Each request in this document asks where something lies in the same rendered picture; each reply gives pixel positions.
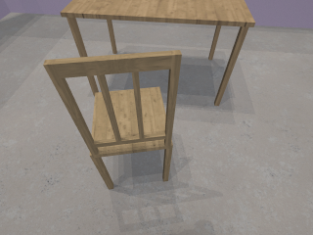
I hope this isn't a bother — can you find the chair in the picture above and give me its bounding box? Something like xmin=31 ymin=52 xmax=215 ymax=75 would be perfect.
xmin=43 ymin=50 xmax=182 ymax=190

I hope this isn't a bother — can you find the table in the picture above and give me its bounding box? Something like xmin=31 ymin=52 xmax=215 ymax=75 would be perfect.
xmin=60 ymin=0 xmax=255 ymax=106

